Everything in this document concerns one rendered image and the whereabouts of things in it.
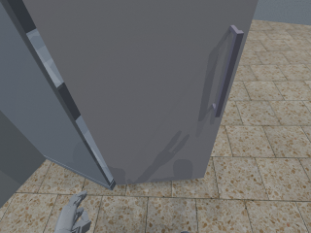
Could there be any robot left hand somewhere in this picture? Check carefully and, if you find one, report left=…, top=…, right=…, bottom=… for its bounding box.
left=53, top=190, right=91, bottom=233

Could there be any handle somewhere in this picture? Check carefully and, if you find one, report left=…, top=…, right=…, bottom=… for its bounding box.
left=212, top=24, right=244, bottom=117

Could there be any fridge door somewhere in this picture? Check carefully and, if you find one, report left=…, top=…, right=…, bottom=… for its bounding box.
left=22, top=0, right=259, bottom=185

